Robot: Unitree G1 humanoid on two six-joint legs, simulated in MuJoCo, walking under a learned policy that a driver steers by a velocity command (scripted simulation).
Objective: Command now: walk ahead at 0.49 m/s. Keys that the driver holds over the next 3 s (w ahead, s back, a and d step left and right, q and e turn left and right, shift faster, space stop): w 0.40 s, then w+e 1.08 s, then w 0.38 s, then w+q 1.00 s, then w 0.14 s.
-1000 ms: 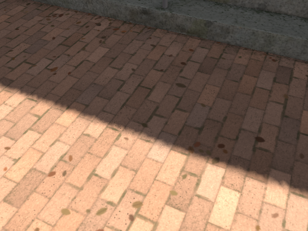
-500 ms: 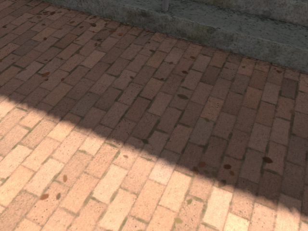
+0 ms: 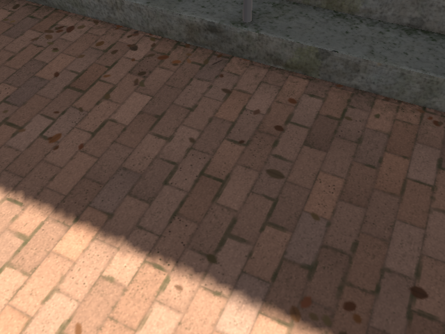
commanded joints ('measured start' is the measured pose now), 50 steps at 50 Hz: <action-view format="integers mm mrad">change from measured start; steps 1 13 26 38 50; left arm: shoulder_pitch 62 243 100 -325 -48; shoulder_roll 81 88 10 7 150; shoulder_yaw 6 -12 2 -18 52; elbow -16 54 -18 -184 -112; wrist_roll -3 13 20 12 -2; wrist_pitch -24 -12 47 55 55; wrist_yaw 2 23 -14 -41 4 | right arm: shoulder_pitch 49 -313 74 250 25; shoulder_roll -22 -33 -37 -85 -110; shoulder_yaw -3 14 -7 -3 -18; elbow -26 -150 26 71 -113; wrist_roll -7 18 23 20 23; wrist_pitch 22 2 -54 -57 -57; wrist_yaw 14 10 -21 -46 -18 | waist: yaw -36 41 33 -44 13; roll -63 -90 17 39 38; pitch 24 66 -3 77 -30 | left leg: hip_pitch -98 -111 343 544 -169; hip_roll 47 -38 164 153 31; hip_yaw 12 105 -106 183 -31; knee -61 -550 -989 -972 143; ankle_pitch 91 197 235 587 -54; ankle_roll -22 13 104 36 -49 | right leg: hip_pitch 9 310 -329 -457 143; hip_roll -271 -291 -161 -134 -318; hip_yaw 226 137 171 0 528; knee -221 -131 826 330 -111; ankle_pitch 215 623 -86 176 155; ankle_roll -92 -60 38 26 -220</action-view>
